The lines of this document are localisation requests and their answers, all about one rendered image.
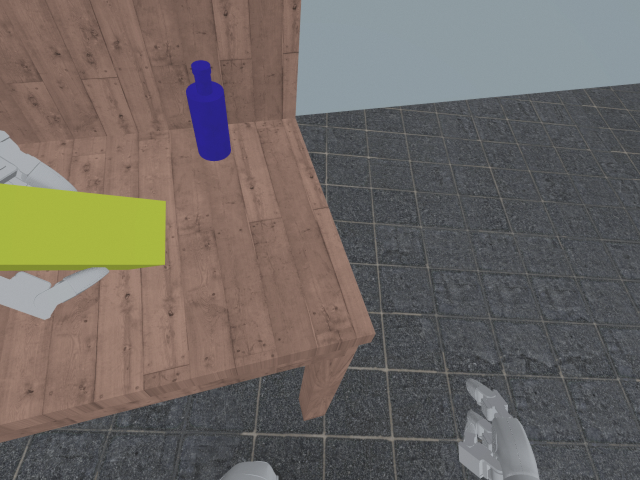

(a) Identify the robot right hand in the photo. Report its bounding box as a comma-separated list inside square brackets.
[458, 378, 539, 480]

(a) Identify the sponge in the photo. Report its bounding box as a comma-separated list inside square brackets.
[0, 184, 166, 271]

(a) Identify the robot left hand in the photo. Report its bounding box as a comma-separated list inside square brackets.
[0, 130, 109, 320]

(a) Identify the table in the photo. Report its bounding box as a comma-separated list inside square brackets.
[0, 0, 376, 443]

